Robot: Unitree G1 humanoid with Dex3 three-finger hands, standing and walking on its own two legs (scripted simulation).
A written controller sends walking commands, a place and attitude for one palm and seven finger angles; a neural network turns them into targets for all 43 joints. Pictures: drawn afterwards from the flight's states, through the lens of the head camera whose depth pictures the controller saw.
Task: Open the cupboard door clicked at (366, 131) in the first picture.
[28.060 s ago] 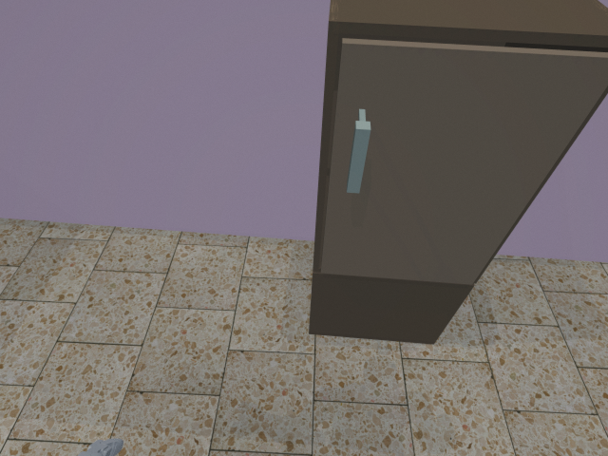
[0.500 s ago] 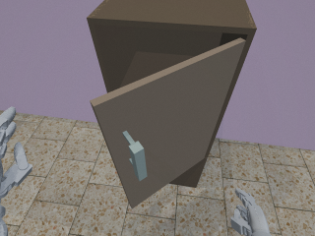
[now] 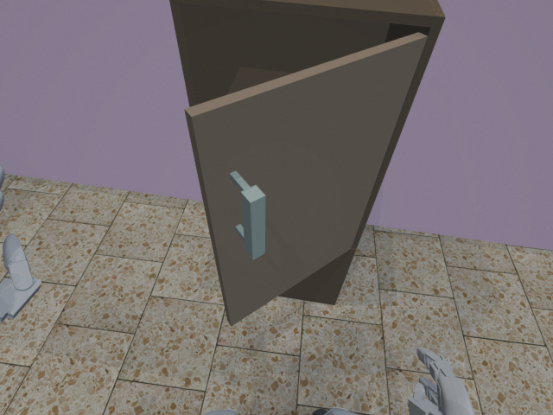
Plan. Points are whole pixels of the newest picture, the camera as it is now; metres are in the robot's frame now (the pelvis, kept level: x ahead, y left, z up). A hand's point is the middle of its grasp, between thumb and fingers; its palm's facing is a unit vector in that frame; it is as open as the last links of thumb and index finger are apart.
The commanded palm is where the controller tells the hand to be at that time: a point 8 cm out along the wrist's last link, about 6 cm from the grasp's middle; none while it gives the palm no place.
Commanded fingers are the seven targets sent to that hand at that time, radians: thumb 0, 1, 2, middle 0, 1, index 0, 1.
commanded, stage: step back with the hand held close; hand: left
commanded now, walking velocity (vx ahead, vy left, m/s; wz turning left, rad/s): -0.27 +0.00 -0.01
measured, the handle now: (246, 216) +0.37 +0.07 +0.09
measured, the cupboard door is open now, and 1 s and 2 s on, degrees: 44 44 44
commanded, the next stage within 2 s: stop stepping back and stand still in 0.40 s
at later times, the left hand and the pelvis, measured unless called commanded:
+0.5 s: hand out of the picture +0.13 +0.25 +0.17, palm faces +0.33 -0.78 -0.53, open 7.4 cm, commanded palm +0.05 +0.29 +0.19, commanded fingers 0.00 0.90 0.90 -0.20 -0.30 -0.20 -0.30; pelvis -0.09 -0.01 +0.01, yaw +0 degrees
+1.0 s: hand out of the picture -0.02 +0.23 +0.18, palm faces +0.48 -0.77 -0.41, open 7.4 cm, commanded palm -0.08 +0.27 +0.19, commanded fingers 0.00 0.90 0.90 -0.20 -0.30 -0.20 -0.30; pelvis -0.21 -0.04 +0.02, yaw +2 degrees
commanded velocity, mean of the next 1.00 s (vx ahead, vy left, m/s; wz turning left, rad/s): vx -0.05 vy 0.01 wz -0.01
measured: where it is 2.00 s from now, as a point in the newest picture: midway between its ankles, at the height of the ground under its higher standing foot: outside the picture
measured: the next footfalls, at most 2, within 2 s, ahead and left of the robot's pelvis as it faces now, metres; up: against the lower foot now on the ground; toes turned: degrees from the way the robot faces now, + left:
right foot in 0.20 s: -0.07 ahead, -0.12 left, +0.00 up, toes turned +1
left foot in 0.44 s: -0.04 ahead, +0.08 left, +0.00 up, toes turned +2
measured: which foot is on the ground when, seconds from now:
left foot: down 0.00-0.24, up 0.26-0.42, down 0.44-0.80, up 0.82-1.00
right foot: down 0.00-0.00, up 0.02-0.18, down 0.20-0.48, up 0.50-0.78, down 0.80-1.00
